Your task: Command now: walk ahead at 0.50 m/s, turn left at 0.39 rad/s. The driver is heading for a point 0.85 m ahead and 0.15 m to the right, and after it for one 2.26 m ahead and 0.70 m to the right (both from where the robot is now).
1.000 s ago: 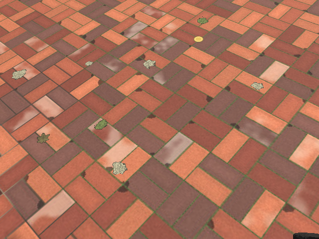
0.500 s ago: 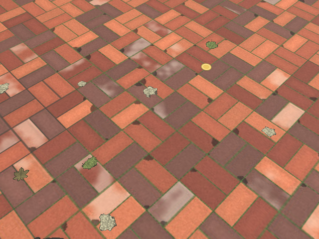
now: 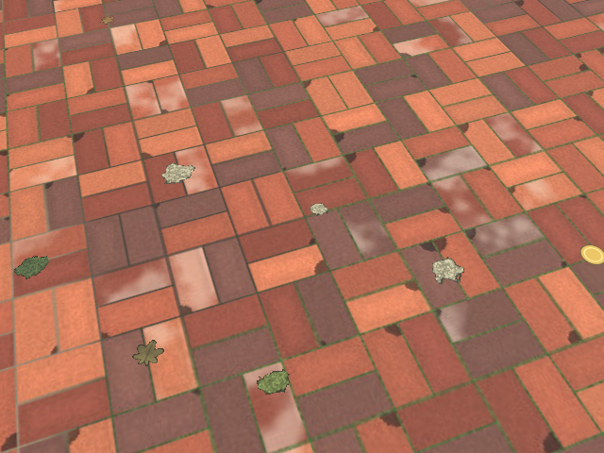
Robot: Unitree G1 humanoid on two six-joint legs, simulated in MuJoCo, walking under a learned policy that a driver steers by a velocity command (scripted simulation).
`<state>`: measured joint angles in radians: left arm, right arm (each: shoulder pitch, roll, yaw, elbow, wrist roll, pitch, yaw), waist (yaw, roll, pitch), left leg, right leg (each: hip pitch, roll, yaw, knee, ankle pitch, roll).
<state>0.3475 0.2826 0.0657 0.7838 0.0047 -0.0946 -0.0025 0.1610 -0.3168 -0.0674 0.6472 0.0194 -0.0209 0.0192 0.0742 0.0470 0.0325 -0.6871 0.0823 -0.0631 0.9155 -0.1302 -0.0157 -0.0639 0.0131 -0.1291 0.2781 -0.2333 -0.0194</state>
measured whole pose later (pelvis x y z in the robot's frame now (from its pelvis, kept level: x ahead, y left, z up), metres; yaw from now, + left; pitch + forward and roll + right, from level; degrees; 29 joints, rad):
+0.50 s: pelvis +0.27 +0.05 +0.00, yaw -8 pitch +0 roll +2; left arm 0.20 0.31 0.07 0.77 -0.03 -0.03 -0.01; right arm 0.32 -0.27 -0.07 0.81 -0.02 -0.09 0.01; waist -0.05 -0.05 0.02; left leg -0.04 -0.03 0.19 0.25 -0.22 0.04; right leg -0.69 -0.12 0.07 0.92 -0.05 0.02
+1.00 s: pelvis +0.53 -0.06 +0.00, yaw -26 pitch +2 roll +1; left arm 0.33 0.28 0.07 0.71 -0.01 -0.05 0.00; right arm 0.07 -0.30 -0.06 0.70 -0.01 -0.09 0.00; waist 0.05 0.03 0.05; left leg -0.65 0.10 -0.09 0.83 -0.12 -0.06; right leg -0.18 0.11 0.09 0.35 -0.19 -0.10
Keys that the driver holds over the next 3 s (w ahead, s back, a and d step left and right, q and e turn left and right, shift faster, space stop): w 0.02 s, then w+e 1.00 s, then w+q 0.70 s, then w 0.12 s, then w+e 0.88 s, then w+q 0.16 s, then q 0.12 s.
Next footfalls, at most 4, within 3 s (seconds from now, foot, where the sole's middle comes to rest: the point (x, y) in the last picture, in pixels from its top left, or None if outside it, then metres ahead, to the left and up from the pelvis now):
0.18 left None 0.27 0.15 -0.78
0.72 right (403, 431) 0.53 -0.13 -0.78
1.20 left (369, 298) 0.87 -0.06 -0.78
1.70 right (474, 247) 1.05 -0.35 -0.78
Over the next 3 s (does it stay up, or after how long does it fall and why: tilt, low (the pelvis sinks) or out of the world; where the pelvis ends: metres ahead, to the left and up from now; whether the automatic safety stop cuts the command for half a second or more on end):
stays up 1.53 -0.43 0.00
